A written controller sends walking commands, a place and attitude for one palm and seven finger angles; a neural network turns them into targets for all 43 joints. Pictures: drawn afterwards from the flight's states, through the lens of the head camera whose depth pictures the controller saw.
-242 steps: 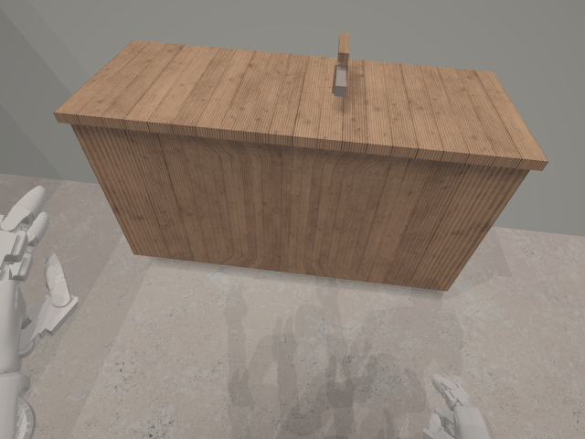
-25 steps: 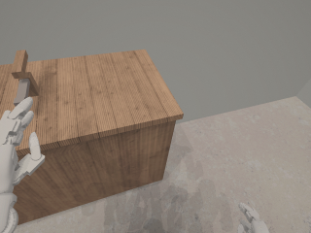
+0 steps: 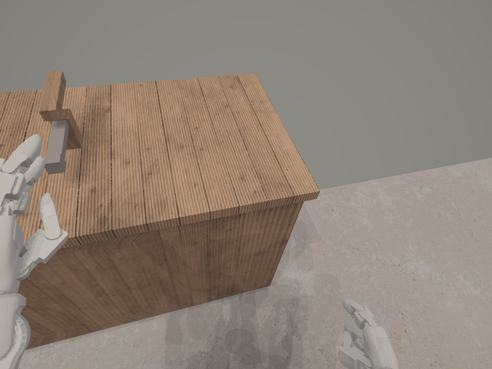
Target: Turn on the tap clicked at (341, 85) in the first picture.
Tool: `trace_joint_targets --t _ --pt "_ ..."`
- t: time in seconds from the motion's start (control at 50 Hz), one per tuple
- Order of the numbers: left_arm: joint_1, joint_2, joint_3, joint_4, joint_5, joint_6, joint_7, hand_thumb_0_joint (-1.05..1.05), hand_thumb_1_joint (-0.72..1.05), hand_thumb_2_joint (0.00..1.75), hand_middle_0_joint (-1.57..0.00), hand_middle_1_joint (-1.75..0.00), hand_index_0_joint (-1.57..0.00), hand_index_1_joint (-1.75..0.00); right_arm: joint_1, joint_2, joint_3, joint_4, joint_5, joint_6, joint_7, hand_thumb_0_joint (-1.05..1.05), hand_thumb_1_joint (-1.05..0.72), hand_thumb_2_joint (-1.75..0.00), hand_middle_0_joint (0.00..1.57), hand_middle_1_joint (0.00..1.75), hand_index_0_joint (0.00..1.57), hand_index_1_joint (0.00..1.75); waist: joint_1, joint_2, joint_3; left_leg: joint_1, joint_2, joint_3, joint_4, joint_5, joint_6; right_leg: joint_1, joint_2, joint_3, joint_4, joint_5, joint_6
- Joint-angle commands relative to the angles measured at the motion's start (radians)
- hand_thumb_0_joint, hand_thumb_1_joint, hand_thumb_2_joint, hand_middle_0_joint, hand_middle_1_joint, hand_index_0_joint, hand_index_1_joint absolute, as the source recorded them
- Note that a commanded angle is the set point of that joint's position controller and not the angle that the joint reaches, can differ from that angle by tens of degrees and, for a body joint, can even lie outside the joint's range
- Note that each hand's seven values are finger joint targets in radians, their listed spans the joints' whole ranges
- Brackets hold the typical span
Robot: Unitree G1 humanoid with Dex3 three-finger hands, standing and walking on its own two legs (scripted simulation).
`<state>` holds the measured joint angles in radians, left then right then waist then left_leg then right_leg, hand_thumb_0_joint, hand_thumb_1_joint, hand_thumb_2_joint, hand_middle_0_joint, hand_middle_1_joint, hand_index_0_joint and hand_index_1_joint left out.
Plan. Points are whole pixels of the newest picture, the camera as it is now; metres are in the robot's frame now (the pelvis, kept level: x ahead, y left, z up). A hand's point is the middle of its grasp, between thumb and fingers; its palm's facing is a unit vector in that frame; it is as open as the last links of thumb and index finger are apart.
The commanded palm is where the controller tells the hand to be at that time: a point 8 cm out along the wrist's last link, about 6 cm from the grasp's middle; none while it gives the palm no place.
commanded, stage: come to a stop and stand still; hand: left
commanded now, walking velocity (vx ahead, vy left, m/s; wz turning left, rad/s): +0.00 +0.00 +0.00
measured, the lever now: (54, 163) +0.41 +0.41 +0.04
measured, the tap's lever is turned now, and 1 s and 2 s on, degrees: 0 0 0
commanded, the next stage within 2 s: look again from close up in 0.22 s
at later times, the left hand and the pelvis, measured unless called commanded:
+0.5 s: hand (80, 228) +0.23 +0.24 +0.15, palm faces +0.38 -0.85 -0.36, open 7.4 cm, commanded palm +0.17 +0.27 +0.17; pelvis +0.02 -0.01 +0.00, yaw +0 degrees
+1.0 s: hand (66, 233) +0.22 +0.25 +0.15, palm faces +0.40 -0.84 -0.36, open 7.4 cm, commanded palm +0.17 +0.28 +0.17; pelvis +0.02 +0.00 -0.01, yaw +2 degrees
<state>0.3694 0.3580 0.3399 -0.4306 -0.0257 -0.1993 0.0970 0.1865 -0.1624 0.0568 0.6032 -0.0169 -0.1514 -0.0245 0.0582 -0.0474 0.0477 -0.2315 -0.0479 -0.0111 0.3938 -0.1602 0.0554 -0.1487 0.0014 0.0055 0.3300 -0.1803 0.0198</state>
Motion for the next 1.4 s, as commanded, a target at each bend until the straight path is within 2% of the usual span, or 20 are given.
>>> trace_joint_targets --t 0.0,0.08,0.22,0.24,0.4,0.46,0.52,0.64,0.74,0.82,0.88,0.98,1.02,1.14,1.2,1.22,1.26,1.3,1.34,1.38 --pt "-0.058 0.162 0.09 -0.243 -0.013 -0.063 0.012 0.0 0.9 0.9 -0.2 -0.3 -0.2 -0.3 -0.071 -0.155 -0.075 -0.163 0.009 -0.033 -0.009 0.0 -0.9 -0.9 0.2 0.3 0.2 0.3 -0.026 0.14 -0.212 0.145 0.08 -0.066 -0.041 0.312 -0.077 0.03 0.008 -0.011 0.002 0.183 -0.028" --pt "-0.007 0.163 0.103 -0.226 -0.024 -0.052 0.012 0.0 0.9 0.9 -0.2 -0.3 -0.2 -0.3 -0.074 -0.152 -0.076 -0.173 0.015 -0.005 -0.01 0.0 -0.9 -0.9 0.2 0.3 0.2 0.3 -0.026 0.132 -0.214 0.146 0.083 -0.061 -0.029 0.377 -0.089 0.039 0.008 -0.018 0.011 0.204 -0.028" --pt "-0.014 0.168 0.1 -0.232 -0.035 -0.049 0.015 0.0 0.9 0.9 -0.2 -0.3 -0.2 -0.3 -0.081 -0.159 -0.08 -0.188 0.021 0.017 -0.02 0.0 -0.9 -0.9 0.2 0.3 0.2 0.3 -0.031 0.12 -0.188 0.107 0.07 -0.052 -0.053 0.231 -0.073 0.044 -0.002 -0.009 -0.023 0.168 -0.024" --pt "-0.03 0.182 0.11 -0.25 -0.033 -0.05 0.018 0.0 0.9 0.9 -0.2 -0.3 -0.2 -0.3 -0.088 -0.16 -0.08 -0.188 0.02 0.016 -0.023 0.0 -0.9 -0.9 0.2 0.3 0.2 0.3 -0.031 0.146 -0.19 0.11 0.069 -0.052 -0.053 0.231 -0.073 0.047 -0.004 -0.008 -0.019 0.17 -0.027" --pt "-0.008 0.159 0.089 -0.216 -0.035 -0.044 0.023 0.0 0.9 0.9 -0.2 -0.3 -0.2 -0.3 -0.079 -0.162 -0.083 -0.181 0.023 0.02 -0.028 0.0 -0.9 -0.9 0.2 0.3 0.2 0.3 -0.032 0.099 -0.175 0.099 0.058 -0.049 -0.046 0.197 -0.06 0.048 -0.01 -0.003 -0.046 0.174 -0.024" --pt "-0.015 0.164 0.091 -0.216 -0.036 -0.044 0.025 0.0 0.9 0.9 -0.2 -0.3 -0.2 -0.3 -0.082 -0.162 -0.081 -0.179 0.022 0.022 -0.031 0.0 -0.9 -0.9 0.2 0.3 0.2 0.3 -0.032 0.115 -0.169 0.089 0.057 -0.053 -0.054 0.183 -0.06 0.052 -0.01 -0.003 -0.047 0.16 -0.025" --pt "-0.001 0.164 0.094 -0.204 -0.038 -0.041 0.024 0.0 0.9 0.9 -0.2 -0.3 -0.2 -0.3 -0.081 -0.162 -0.084 -0.18 0.024 0.026 -0.03 0.0 -0.9 -0.9 0.2 0.3 0.2 0.3 -0.031 0.08 -0.167 0.085 0.052 -0.047 -0.05 0.156 -0.053 0.051 -0.011 0.001 -0.061 0.157 -0.023" --pt "-0.011 0.179 0.102 -0.216 -0.04 -0.039 0.023 0.0 0.9 0.9 -0.2 -0.3 -0.2 -0.3 -0.088 -0.164 -0.083 -0.176 0.026 0.028 -0.032 0.0 -0.9 -0.9 0.2 0.3 0.2 0.3 -0.034 0.105 -0.152 0.073 0.05 -0.048 -0.056 0.116 -0.051 0.043 -0.014 0.002 -0.073 0.121 -0.024" --pt "0.013 0.186 0.106 -0.205 -0.038 -0.042 0.025 0.0 0.9 0.9 -0.2 -0.3 -0.2 -0.3 -0.086 -0.173 -0.096 -0.175 0.022 0.026 -0.025 0.0 -0.9 -0.9 0.2 0.3 0.2 0.3 -0.039 0.087 -0.148 0.033 0.041 -0.039 0.001 0.01 -0.03 0.035 -0.059 0.026 -0.069 0.028 -0.038" --pt "0.012 0.177 0.097 -0.209 -0.039 -0.047 0.027 0.0 0.9 0.9 -0.2 -0.3 -0.2 -0.3 -0.08 -0.175 -0.103 -0.173 0.022 0.026 -0.018 0.0 -0.9 -0.9 0.2 0.3 0.2 0.3 -0.046 0.029 -0.115 -0.003 0.033 -0.038 0.075 -0.051 -0.02 -0.018 -0.107 0.083 -0.066 -0.104 -0.065" --pt "-0.005 0.181 0.101 -0.214 -0.038 -0.054 0.031 0.0 0.9 0.9 -0.2 -0.3 -0.2 -0.3 -0.078 -0.177 -0.106 -0.168 0.026 0.026 -0.016 0.0 -0.9 -0.9 0.2 0.3 0.2 0.3 -0.051 0.049 -0.098 -0.015 0.043 -0.053 0.087 -0.047 -0.015 -0.039 -0.117 0.077 0.002 -0.108 -0.076" --pt "-0.022 0.185 0.11 -0.252 -0.03 -0.073 0.03 0.0 0.9 0.9 -0.2 -0.3 -0.2 -0.3 -0.081 -0.183 -0.102 -0.177 0.03 0.017 -0.014 0.0 -0.9 -0.9 0.2 0.3 0.2 0.3 -0.045 0.18 -0.103 -0.051 0.122 -0.193 -0.015 -0.043 0.031 -0.021 -0.032 -0.029 0.223 -0.038 -0.039" --pt "-0.017 0.183 0.116 -0.262 -0.026 -0.081 0.03 0.0 0.9 0.9 -0.2 -0.3 -0.2 -0.3 -0.072 -0.181 -0.102 -0.18 0.027 0.01 -0.012 0.0 -0.9 -0.9 0.2 0.3 0.2 0.3 -0.041 0.16 -0.114 -0.075 0.136 -0.215 -0.009 -0.027 0.04 0.002 -0.028 -0.037 0.235 -0.034 -0.038" --pt "0.028 0.199 0.143 -0.269 -0.028 -0.094 0.034 0.0 0.9 0.9 -0.2 -0.3 -0.2 -0.3 -0.059 -0.18 -0.109 -0.169 0.034 0.012 0.002 0.0 -0.9 -0.9 0.2 0.3 0.2 0.3 -0.049 0.096 -0.165 -0.105 0.095 -0.121 0.131 0.106 0.001 0.072 -0.099 0.026 0.222 0.084 -0.078" --pt "0.015 0.186 0.135 -0.26 -0.033 -0.091 0.034 0.0 0.9 0.9 -0.2 -0.3 -0.2 -0.3 -0.053 -0.175 -0.108 -0.169 0.038 0.026 0.007 0.0 -0.9 -0.9 0.2 0.3 0.2 0.3 -0.055 0.065 -0.15 -0.117 0.078 -0.112 0.165 0.074 -0.007 0.039 -0.122 0.056 0.239 0.059 -0.094" --pt "0.009 0.197 0.146 -0.262 -0.032 -0.09 0.035 0.0 0.9 0.9 -0.2 -0.3 -0.2 -0.3 -0.054 -0.176 -0.108 -0.166 0.039 0.03 0.007 0.0 -0.9 -0.9 0.2 0.3 0.2 0.3 -0.058 0.078 -0.15 -0.103 0.083 -0.124 0.153 0.075 -0.005 0.018 -0.111 0.044 0.262 0.05 -0.089" --pt "-0.002 0.2 0.149 -0.287 -0.032 -0.09 0.034 0.0 0.9 0.9 -0.2 -0.3 -0.2 -0.3 -0.058 -0.176 -0.104 -0.166 0.037 0.032 0.002 0.0 -0.9 -0.9 0.2 0.3 0.2 0.3 -0.062 0.174 -0.148 -0.046 0.12 -0.182 0.086 0.136 -0.003 -0.04 -0.059 -0.027 0.332 0.011 -0.056" --pt "-0.009 0.199 0.142 -0.309 -0.025 -0.093 0.031 0.0 0.9 0.9 -0.2 -0.3 -0.2 -0.3 -0.051 -0.17 -0.103 -0.17 0.028 0.024 0.004 0.0 -0.9 -0.9 0.2 0.3 0.2 0.3 -0.061 0.229 -0.141 0.04 0.163 -0.259 0.032 0.222 0.009 -0.113 -0.013 -0.068 0.325 -0.157 -0.035" --pt "0.009 0.211 0.159 -0.3 -0.019 -0.096 0.035 0.0 0.9 0.9 -0.2 -0.3 -0.2 -0.3 -0.057 -0.173 -0.102 -0.169 0.024 0.021 0.004 0.0 -0.9 -0.9 0.2 0.3 0.2 0.3 -0.053 0.173 -0.156 0.031 0.159 -0.228 0.083 0.303 0.007 -0.042 -0.026 -0.065 0.222 -0.103 -0.049" --pt "0.027 0.189 0.142 -0.263 -0.021 -0.096 0.037 0.0 0.9 0.9 -0.2 -0.3 -0.2 -0.3 -0.057 -0.174 -0.106 -0.172 0.033 0.029 0.01 0.0 -0.9 -0.9 0.2 0.3 0.2 0.3 -0.046 0.045 -0.177 -0.137 0.105 -0.131 0.216 0.254 -0.024 0.147 -0.11 0.017 0.178 0.132 -0.097"
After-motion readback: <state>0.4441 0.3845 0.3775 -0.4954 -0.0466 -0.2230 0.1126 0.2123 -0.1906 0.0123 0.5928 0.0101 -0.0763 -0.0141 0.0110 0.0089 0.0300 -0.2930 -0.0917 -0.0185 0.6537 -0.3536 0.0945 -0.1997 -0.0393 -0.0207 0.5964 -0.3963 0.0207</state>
